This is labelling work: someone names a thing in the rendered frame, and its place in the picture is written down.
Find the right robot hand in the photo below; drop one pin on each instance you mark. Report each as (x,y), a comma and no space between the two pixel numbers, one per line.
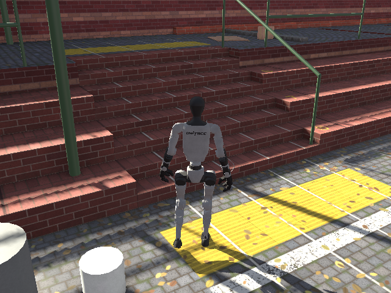
(228,182)

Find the robot right upper arm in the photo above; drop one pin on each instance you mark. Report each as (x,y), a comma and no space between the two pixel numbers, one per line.
(215,129)

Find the right robot forearm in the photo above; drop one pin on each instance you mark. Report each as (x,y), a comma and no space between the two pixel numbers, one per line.
(225,165)

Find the left robot hand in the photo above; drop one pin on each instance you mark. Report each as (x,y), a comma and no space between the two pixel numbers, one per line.
(167,173)

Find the left robot forearm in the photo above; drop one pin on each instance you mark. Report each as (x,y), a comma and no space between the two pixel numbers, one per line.
(166,161)

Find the left robot shin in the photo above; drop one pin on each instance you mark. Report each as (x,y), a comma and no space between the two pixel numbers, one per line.
(179,213)

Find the robot right thigh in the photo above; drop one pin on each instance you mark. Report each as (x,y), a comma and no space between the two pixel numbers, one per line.
(209,184)

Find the robot left upper arm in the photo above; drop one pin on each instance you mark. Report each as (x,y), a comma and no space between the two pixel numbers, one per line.
(177,128)

